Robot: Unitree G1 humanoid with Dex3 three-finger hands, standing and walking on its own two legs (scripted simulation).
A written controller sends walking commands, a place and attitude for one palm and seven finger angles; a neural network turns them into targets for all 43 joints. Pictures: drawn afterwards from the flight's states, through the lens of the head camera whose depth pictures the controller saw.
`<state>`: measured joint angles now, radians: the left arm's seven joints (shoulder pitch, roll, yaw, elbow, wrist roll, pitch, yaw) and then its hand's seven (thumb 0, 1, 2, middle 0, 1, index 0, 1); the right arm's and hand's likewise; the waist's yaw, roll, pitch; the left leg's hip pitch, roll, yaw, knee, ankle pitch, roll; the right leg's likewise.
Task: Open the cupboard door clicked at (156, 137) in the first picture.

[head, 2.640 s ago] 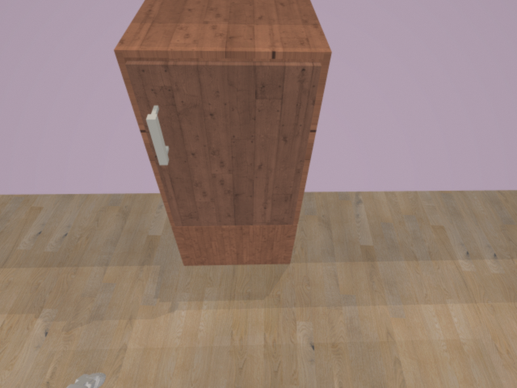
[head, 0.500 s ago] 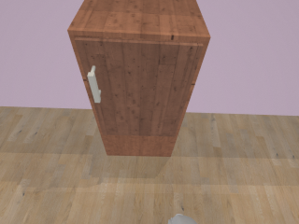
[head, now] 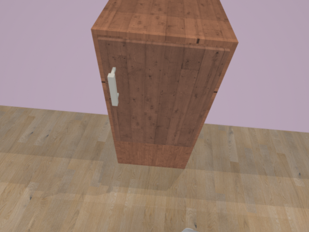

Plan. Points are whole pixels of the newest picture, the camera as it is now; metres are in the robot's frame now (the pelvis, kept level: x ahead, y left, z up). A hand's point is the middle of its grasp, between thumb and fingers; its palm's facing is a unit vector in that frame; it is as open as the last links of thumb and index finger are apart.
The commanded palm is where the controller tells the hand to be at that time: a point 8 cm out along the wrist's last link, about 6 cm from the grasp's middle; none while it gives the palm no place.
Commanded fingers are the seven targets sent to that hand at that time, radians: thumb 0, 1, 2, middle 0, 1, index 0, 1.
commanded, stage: come to a stop and stand still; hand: left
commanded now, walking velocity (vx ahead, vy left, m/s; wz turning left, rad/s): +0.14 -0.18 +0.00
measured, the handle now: (114, 87) +0.59 +0.19 +0.00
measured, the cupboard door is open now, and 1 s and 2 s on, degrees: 0 0 0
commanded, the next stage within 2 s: look again from close up in 0.86 s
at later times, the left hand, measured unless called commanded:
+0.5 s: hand out of the picture +0.00 +0.15 -0.15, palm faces -0.03 -0.98 -0.20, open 7.4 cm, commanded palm none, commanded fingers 0.00 0.90 0.90 -0.20 -0.30 -0.20 -0.30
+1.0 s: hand out of the picture -0.02 +0.11 -0.15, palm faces +0.02 -0.99 -0.16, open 7.4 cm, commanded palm none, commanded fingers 0.00 0.90 0.90 -0.20 -0.30 -0.20 -0.30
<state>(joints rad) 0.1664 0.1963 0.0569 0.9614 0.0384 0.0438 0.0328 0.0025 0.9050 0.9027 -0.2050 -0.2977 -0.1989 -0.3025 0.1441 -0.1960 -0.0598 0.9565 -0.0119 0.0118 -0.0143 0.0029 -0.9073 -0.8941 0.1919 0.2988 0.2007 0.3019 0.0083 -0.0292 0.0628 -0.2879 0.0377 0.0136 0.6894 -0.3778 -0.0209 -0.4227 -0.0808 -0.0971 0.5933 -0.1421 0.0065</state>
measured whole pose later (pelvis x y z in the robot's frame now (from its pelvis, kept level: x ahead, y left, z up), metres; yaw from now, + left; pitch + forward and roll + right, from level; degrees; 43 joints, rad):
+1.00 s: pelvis +0.00 -0.05 +0.02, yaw -1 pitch -1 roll +0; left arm 0.33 0.11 0.00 1.12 0.02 -0.01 0.03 0.01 0.91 0.90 -0.20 -0.30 -0.20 -0.30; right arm 0.27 -0.14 -0.01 1.12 -0.02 0.02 -0.04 0.01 -0.91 -0.89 0.20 0.30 0.20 0.30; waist -0.01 0.02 0.04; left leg -0.20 0.10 0.00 0.46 -0.24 -0.06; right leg -0.13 0.04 -0.08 0.43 -0.28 -0.05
